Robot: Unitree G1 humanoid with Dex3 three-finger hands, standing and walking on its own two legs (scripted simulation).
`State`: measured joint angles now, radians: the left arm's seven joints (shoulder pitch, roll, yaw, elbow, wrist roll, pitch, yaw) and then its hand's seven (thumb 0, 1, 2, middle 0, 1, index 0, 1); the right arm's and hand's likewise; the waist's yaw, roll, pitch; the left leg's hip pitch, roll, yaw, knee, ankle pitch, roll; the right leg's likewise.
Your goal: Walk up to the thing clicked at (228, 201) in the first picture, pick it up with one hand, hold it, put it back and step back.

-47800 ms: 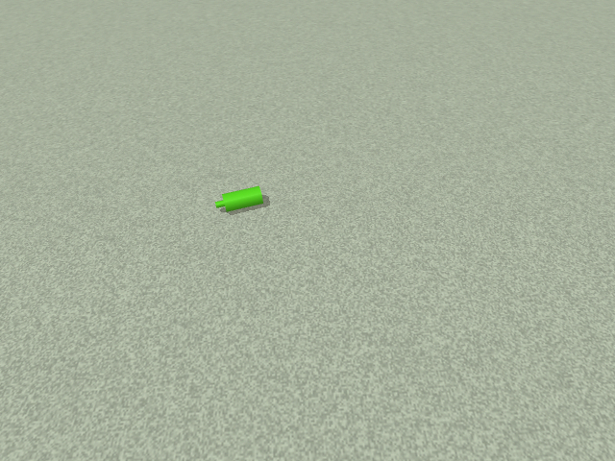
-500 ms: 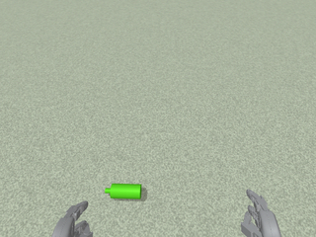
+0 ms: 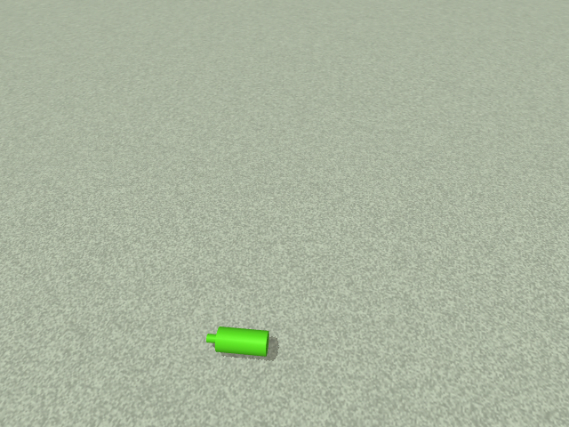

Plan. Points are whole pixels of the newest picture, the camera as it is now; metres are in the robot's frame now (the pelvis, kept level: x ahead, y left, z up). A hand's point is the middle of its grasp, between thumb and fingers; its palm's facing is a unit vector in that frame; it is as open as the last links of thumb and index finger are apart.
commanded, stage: stand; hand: left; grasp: from above
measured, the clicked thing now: (237, 340) +0.50 +0.21 -0.72
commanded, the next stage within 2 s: none
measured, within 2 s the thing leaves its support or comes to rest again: neither
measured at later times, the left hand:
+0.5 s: hand out of the picture +0.04 +0.24 -0.15, palm faces +0.04 -0.94 -0.33, open 7.3 cm
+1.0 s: hand out of the picture +0.05 +0.23 -0.14, palm faces +0.02 -0.94 -0.33, open 7.3 cm
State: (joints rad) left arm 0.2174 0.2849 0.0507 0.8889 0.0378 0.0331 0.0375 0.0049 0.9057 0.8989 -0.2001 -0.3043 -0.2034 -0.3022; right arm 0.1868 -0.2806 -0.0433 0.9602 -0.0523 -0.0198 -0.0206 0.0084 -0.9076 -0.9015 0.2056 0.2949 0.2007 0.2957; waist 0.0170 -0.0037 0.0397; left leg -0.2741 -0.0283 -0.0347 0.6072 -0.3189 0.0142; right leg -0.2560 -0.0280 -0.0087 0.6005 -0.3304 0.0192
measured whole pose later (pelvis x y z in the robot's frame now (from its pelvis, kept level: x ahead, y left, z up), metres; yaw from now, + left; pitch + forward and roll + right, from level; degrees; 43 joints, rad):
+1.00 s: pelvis +0.00 -0.01 +0.02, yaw +0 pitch -3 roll +0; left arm 0.13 0.30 0.03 1.16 0.02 0.00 0.02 0.00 0.90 0.90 -0.20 -0.30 -0.20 -0.30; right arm 0.14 -0.31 -0.02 1.15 -0.02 -0.01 -0.01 0.00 -0.91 -0.90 0.21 0.29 0.20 0.30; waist 0.00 0.01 0.06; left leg -0.11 -0.01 -0.05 0.33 -0.17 -0.01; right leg -0.08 -0.01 -0.03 0.32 -0.19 0.00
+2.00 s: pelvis +0.01 -0.03 +0.02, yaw +0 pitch -2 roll +0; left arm 0.11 0.33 0.02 1.14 0.01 -0.01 0.01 0.00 0.90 0.90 -0.20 -0.30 -0.21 -0.30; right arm 0.12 -0.33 0.00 1.14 -0.02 -0.01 -0.01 0.00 -0.91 -0.90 0.21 0.29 0.20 0.30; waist -0.01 0.01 0.05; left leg -0.09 0.02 -0.05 0.30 -0.17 -0.03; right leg -0.08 0.01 -0.02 0.31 -0.19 -0.02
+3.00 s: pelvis -0.17 +0.01 +0.00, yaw -5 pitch -2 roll +1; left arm 0.20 0.35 0.08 0.87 0.03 0.05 0.00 0.00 0.90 0.90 -0.20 -0.30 -0.21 -0.30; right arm 0.13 -0.39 -0.05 0.89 0.00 0.05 -0.01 0.00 -0.91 -0.90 0.21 0.30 0.20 0.30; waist 0.01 0.01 0.15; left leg -0.49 -0.10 -0.10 1.00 -0.45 -0.01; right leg -0.25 0.01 0.04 0.62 -0.33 -0.03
